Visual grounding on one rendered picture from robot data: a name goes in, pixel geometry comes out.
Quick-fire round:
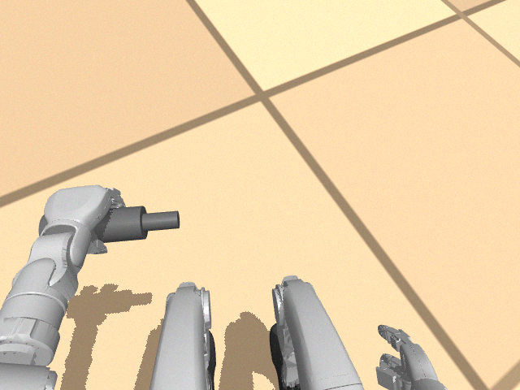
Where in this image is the right robot hand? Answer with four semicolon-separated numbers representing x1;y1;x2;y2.
376;325;439;390

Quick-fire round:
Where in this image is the left robot hand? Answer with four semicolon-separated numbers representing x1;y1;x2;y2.
44;185;126;254

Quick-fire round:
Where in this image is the bottle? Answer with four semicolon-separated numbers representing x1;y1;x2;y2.
38;206;180;243

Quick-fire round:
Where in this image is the left robot arm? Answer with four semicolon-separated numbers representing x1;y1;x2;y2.
0;219;92;390

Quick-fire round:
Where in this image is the right robot foot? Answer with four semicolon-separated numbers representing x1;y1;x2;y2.
270;324;301;390

